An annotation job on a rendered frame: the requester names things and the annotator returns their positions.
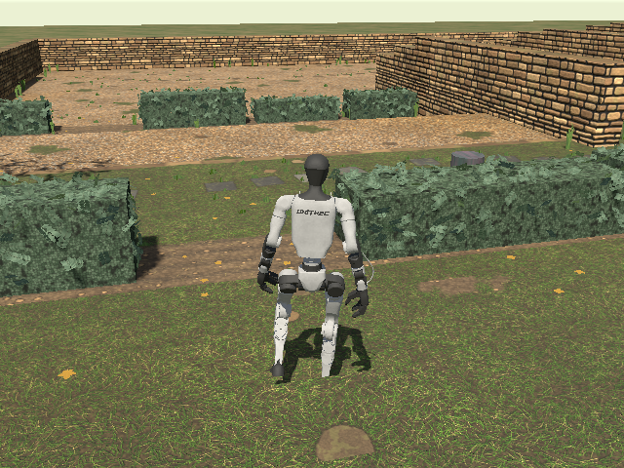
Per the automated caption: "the robot right forearm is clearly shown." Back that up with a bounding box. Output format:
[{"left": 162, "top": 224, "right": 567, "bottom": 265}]
[{"left": 348, "top": 239, "right": 368, "bottom": 291}]

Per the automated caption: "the robot left upper arm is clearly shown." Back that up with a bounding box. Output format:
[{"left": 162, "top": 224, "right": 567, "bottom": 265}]
[{"left": 266, "top": 195, "right": 295, "bottom": 248}]

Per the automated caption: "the robot right upper arm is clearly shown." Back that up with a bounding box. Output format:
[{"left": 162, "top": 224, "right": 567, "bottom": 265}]
[{"left": 334, "top": 197, "right": 358, "bottom": 254}]

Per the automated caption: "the robot left forearm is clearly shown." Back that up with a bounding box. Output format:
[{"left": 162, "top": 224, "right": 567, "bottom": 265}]
[{"left": 258, "top": 233, "right": 276, "bottom": 274}]

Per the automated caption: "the right robot hand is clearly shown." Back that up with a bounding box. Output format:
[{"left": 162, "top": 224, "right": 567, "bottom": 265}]
[{"left": 345, "top": 289, "right": 369, "bottom": 318}]

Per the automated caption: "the left robot hand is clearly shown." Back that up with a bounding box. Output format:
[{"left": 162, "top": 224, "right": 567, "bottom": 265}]
[{"left": 257, "top": 271, "right": 279, "bottom": 293}]

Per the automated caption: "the robot left thigh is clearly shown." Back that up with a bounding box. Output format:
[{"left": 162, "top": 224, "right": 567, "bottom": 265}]
[{"left": 277, "top": 269, "right": 298, "bottom": 318}]

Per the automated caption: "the robot left shin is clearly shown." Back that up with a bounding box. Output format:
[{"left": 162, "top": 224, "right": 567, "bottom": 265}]
[{"left": 273, "top": 302, "right": 289, "bottom": 366}]

